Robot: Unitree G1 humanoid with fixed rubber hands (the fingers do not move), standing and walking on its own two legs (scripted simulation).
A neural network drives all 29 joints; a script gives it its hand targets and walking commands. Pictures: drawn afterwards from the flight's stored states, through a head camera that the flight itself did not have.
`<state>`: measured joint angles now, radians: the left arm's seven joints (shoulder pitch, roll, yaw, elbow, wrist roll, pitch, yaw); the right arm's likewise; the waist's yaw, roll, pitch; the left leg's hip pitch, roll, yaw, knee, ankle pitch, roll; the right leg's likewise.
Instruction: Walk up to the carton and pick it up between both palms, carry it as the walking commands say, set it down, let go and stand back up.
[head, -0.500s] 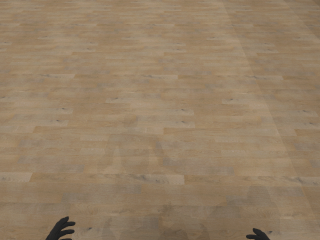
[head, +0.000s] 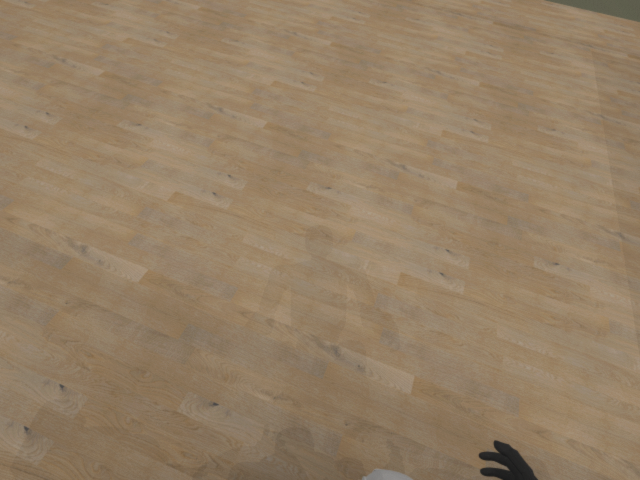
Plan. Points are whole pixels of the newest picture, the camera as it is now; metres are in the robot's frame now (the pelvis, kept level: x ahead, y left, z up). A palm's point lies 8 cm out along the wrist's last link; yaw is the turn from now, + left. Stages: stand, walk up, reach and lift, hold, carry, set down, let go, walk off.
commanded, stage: walk up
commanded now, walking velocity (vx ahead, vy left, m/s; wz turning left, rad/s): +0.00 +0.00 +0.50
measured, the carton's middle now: out of the picture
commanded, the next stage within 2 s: none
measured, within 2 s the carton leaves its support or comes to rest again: neither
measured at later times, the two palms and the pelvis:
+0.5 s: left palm out of the picture +0.03 +0.25 -0.09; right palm out of the picture +0.13 -0.28 -0.12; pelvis -0.02 -0.04 +0.01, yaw +15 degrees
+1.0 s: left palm out of the picture -0.04 +0.35 -0.13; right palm (421, 440) +0.19 -0.14 -0.09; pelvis +0.03 +0.08 +0.01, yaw +30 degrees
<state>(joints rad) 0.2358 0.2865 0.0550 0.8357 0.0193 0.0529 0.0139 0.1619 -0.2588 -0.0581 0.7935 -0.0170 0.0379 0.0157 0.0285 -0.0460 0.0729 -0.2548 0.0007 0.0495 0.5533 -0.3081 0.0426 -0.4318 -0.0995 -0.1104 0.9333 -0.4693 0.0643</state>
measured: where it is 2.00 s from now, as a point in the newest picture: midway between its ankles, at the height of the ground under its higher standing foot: (171, 377)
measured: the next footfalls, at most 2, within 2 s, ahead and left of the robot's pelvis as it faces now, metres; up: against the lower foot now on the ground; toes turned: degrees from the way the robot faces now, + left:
right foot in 0.36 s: +0.05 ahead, -0.14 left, +0.00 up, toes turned +5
left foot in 0.82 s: -0.05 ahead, +0.14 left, +0.00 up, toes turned +30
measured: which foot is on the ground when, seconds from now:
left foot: down 0.00-0.36, up 0.38-0.80, down 0.82-1.00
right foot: up 0.00-0.34, down 0.36-0.82, up 0.84-1.00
